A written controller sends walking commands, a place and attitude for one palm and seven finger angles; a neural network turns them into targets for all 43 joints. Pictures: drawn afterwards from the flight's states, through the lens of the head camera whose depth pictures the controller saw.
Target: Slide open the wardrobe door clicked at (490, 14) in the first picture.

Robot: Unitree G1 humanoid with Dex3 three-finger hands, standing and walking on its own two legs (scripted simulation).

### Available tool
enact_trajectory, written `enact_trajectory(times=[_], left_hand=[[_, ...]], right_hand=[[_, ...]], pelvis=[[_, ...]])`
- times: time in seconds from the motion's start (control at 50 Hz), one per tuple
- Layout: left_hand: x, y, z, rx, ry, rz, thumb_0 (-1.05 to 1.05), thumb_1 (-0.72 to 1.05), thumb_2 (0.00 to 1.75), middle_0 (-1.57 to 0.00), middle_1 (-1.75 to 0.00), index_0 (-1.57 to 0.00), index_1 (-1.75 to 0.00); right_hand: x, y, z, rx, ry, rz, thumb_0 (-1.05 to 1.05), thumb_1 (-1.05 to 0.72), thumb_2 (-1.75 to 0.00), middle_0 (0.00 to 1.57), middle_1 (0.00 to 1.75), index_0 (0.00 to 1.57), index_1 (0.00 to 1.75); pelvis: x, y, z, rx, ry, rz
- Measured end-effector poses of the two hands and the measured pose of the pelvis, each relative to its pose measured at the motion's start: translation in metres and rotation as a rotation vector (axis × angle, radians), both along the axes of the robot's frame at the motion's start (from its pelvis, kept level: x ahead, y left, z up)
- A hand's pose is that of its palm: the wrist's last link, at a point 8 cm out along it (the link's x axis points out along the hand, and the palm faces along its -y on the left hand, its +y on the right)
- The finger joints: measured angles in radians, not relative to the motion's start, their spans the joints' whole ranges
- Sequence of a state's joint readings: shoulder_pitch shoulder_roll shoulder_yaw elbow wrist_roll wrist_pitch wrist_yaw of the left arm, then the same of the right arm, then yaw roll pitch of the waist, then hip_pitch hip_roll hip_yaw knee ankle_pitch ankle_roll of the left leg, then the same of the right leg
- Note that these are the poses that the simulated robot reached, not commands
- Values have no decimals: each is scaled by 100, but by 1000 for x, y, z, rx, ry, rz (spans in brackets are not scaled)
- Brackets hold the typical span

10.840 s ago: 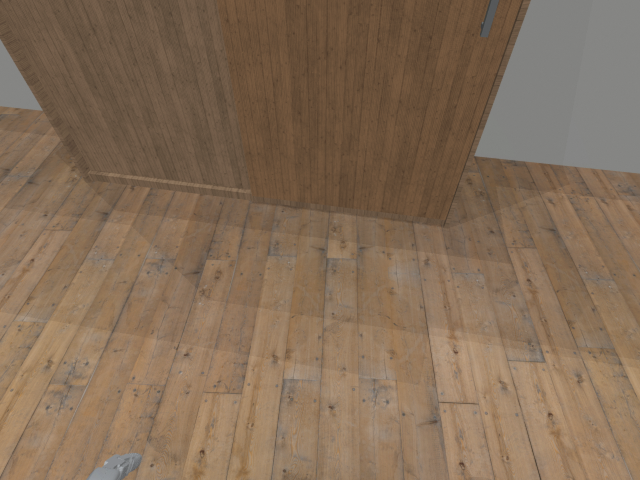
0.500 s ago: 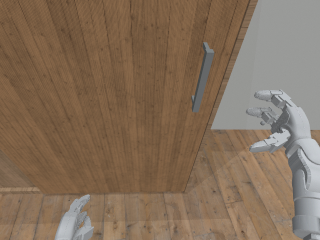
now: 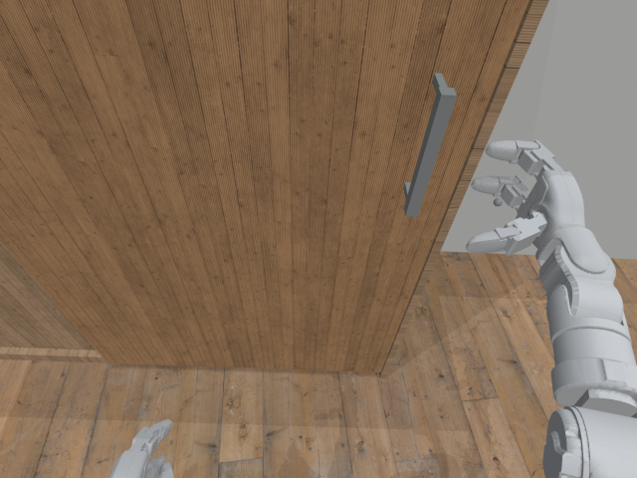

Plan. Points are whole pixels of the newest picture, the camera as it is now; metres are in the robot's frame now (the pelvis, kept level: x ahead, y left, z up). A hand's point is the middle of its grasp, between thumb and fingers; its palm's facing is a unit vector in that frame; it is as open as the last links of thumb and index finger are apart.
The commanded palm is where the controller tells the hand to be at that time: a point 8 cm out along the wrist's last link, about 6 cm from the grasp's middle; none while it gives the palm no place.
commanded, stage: move the hooked fingers beside the handle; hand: right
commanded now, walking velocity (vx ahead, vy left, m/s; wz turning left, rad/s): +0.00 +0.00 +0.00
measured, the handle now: (423, 151) +0.53 -0.09 +0.15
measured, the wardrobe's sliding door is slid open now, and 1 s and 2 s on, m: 0.00 0.00 0.00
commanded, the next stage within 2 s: feel for the door with the fingertips in 1.12 s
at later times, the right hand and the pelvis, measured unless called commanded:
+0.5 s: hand (463, 173) +0.48 -0.14 +0.16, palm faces -0.06 +1.00 +0.00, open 14.0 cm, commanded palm +0.45 -0.21 +0.15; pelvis +0.00 +0.00 -0.01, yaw +2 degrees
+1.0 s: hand (476, 182) +0.46 -0.15 +0.16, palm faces -0.08 +1.00 +0.01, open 14.0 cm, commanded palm +0.44 -0.21 +0.15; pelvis +0.01 -0.01 +0.00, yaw +1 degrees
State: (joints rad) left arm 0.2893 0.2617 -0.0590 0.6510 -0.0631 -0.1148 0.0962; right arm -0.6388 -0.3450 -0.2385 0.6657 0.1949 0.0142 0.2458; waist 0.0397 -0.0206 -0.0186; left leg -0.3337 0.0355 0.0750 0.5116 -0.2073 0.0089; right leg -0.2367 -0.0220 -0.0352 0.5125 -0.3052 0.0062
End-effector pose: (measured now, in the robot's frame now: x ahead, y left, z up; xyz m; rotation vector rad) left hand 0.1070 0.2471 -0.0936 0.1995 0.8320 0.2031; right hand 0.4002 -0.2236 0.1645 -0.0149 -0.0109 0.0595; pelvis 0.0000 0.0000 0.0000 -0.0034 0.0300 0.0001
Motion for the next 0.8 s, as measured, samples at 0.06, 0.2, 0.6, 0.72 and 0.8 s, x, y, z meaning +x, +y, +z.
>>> enact_trajectory(times=[0.06,0.2,0.6,0.72,0.8], left_hand=[[-10,3,-3,0,27,17,1,90,90,-20,-30,-21,-30],[-33,9,-10,2,92,44,1,90,90,-20,-30,-21,-30],[-93,13,-19,-6,250,134,1,91,90,-20,-30,-21,-30],[-82,13,-17,3,244,118,1,91,90,-20,-30,-20,-30],[-64,10,-14,10,207,90,1,91,90,-20,-30,-20,-30]], right_hand=[[7,4,1,3,-3,5,-1,50,-30,30,120,30,120],[21,15,-3,0,11,8,-1,50,-30,30,120,30,120],[59,18,-13,9,-2,3,-1,50,-30,30,120,30,120],[48,8,-15,12,-9,6,-1,50,-30,30,120,30,120],[45,9,-13,21,-7,11,-1,50,-30,30,120,30,120]], pelvis=[[0,0,0,0,7,4],[-2,0,-1,-1,25,7],[0,-2,-5,-3,93,41],[4,-4,-4,4,84,31],[4,-6,-4,7,78,21]])
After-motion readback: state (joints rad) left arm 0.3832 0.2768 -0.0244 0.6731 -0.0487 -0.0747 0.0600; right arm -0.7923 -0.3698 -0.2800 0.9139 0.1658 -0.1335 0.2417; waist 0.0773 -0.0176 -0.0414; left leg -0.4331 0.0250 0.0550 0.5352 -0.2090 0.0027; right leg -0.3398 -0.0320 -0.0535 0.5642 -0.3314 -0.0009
